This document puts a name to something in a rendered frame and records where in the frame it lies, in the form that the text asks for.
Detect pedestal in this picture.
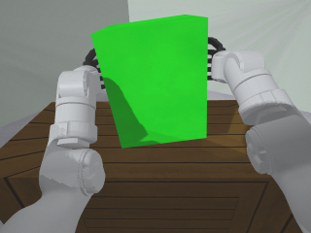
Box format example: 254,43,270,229
0,100,303,233

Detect left robot forearm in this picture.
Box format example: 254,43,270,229
39,65,102,190

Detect robot right hand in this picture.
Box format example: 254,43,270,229
207,37,226,82

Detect carton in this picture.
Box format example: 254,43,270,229
90,15,208,149

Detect robot left hand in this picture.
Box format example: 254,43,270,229
83,49,106,89

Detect robot right upper arm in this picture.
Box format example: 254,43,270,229
245,115,311,233

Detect robot left upper arm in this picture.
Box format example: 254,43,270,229
0,148,106,233

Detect right robot forearm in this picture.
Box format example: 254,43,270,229
211,50,311,127

